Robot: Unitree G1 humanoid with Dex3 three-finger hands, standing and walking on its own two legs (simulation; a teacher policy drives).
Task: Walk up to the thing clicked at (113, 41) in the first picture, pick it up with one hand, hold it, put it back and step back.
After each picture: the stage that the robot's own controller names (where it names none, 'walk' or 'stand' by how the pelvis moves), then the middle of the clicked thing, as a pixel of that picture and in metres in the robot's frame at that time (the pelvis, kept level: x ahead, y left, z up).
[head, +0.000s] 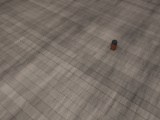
stand; (113, 45) +1.36 -0.37 -0.72
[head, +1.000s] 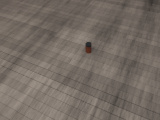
walk; (88, 47) +1.27 +0.03 -0.69
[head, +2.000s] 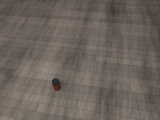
walk; (56, 84) +0.80 +0.30 -0.72
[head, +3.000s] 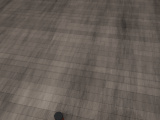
walk; (59, 118) +0.50 +0.24 -0.72
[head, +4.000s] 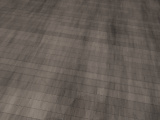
stand; out of the picture +0.43 +0.21 -0.72
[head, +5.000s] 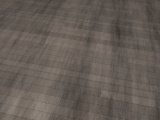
stand; out of the picture +0.41 +0.20 -0.73
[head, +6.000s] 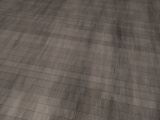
stand; out of the picture +0.40 +0.21 -0.73
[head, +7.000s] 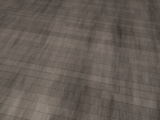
stand; out of the picture +0.39 +0.21 -0.73
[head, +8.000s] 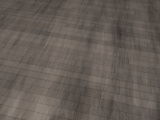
go down; out of the picture +0.39 +0.21 -0.73
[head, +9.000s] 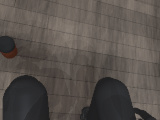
go down; (7, 48) +0.46 +0.27 -0.31
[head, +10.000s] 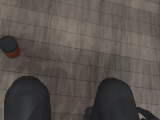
approach; (10, 47) +0.45 +0.28 -0.30
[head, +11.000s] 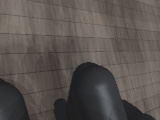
close in; out of the picture +0.42 +0.33 -0.22
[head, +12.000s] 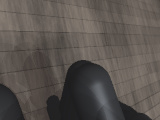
close; out of the picture +0.42 +0.33 -0.22
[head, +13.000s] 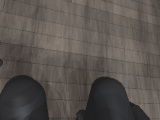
lift; out of the picture +0.36 +0.30 -0.10
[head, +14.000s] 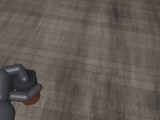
hold; (27, 88) +0.32 +0.18 +0.03
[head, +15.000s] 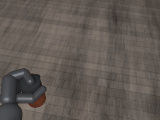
hold; (33, 91) +0.32 +0.17 +0.00
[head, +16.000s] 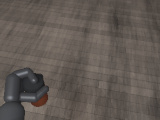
hold; (36, 90) +0.33 +0.17 +0.00
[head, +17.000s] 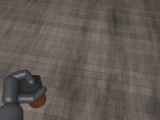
crouch; (34, 92) +0.33 +0.17 -0.01
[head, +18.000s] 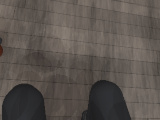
crouch; out of the picture +0.45 +0.28 -0.10
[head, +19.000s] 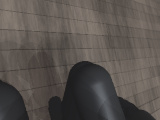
lower; out of the picture +0.40 +0.35 -0.22
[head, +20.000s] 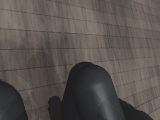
lower; out of the picture +0.40 +0.35 -0.22
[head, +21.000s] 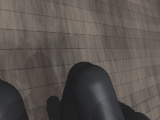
lower; out of the picture +0.40 +0.35 -0.23
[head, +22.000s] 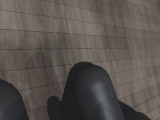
lower; out of the picture +0.40 +0.34 -0.22
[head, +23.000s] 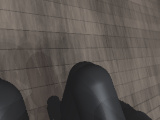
loosen; out of the picture +0.40 +0.34 -0.22
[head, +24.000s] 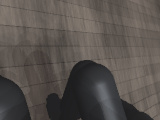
rise; out of the picture +0.39 +0.34 -0.22
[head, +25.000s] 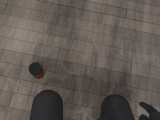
walk; (37, 71) +0.44 +0.25 -0.43
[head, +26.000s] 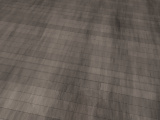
stand; out of the picture +0.38 +0.21 -0.66
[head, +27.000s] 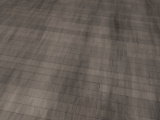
stand; out of the picture +0.39 +0.23 -0.67
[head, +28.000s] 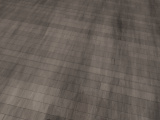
stand; out of the picture +0.40 +0.22 -0.69
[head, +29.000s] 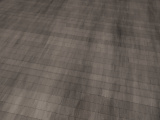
stand; out of the picture +0.39 +0.22 -0.72
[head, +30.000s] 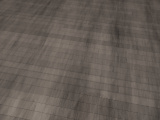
stand; out of the picture +0.38 +0.22 -0.73
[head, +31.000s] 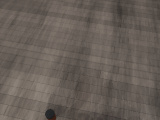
walk; (50, 115) +0.41 +0.22 -0.71
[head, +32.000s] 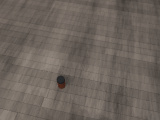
walk; (61, 82) +0.67 +0.17 -0.69
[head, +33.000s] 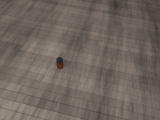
stand; (59, 63) +1.03 +0.18 -0.70
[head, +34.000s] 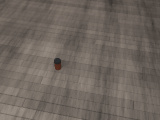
stand; (57, 64) +0.99 +0.23 -0.70
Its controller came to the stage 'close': yes
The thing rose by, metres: 0.71
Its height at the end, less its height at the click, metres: +0.00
